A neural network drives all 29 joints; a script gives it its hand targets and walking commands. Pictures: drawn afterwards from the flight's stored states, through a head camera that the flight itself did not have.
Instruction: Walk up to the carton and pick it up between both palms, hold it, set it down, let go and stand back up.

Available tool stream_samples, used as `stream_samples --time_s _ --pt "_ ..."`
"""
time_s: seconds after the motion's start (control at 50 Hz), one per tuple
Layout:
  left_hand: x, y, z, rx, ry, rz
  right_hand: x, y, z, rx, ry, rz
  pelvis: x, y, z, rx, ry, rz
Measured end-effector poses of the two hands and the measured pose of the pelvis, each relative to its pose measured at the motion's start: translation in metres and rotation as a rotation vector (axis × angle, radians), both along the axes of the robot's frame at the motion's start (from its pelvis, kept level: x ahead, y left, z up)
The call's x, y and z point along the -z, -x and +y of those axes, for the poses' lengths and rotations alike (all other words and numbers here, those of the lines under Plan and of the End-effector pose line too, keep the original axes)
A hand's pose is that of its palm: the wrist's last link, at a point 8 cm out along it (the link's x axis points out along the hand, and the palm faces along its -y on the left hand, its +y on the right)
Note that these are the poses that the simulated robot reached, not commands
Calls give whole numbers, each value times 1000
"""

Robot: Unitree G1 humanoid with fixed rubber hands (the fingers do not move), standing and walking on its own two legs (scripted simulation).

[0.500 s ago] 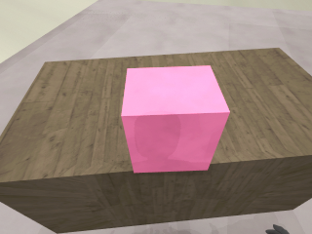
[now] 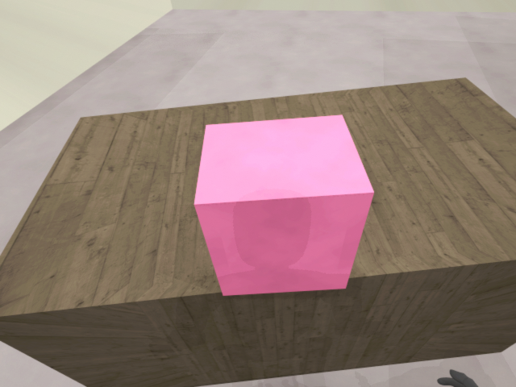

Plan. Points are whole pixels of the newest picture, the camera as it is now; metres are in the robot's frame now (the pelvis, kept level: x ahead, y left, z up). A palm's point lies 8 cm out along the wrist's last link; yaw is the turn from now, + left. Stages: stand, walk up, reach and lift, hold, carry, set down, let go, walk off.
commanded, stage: walk up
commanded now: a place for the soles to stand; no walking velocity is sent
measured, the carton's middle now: (279, 210) +0.41 -0.02 +0.05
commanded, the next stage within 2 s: reach and lift in 0.20 s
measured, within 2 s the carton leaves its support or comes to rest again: neither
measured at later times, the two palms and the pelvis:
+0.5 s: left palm out of the picture +0.16 +0.27 -0.06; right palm out of the picture +0.13 -0.30 -0.09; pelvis +0.00 +0.00 +0.00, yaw +0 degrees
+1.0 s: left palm (112, 357) +0.19 +0.25 -0.02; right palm (459, 374) +0.16 -0.26 -0.05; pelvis +0.01 +0.00 +0.02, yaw +0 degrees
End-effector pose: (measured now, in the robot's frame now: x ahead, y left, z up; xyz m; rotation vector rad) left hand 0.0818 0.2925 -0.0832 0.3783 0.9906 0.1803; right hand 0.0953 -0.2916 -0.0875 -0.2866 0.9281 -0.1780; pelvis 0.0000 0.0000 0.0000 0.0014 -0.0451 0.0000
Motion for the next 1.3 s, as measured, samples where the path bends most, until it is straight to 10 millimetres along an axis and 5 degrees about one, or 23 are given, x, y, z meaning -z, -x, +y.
stream_samples --time_s 0.22,0.3,0.48,0.6,0.96,1.3 --pt "0 -1 -1 1 1 9 0 -1 -1 1 -1 5 0 -2 -1 1 -2 4" --pt "8 -6 1 -60 -15 147 11 -8 -4 -30 -12 11 1 4 -1 0 -1 -8" --pt "-19 -70 -23 20 8 -38 1 -36 -11 -55 4 -89 1 2 -4 -1 -4 -6" --pt "-29 -91 -35 36 62 -137 -18 -53 -5 -80 11 -161 -6 -7 -6 -2 -5 15" --pt "-56 -110 -37 50 112 -349 -38 -60 28 -115 -37 -274 -19 -9 0 -3 4 19" --pt "-78 -121 -39 27 160 -530 -61 -92 52 -132 -114 -462 -19 -10 -2 -3 2 15"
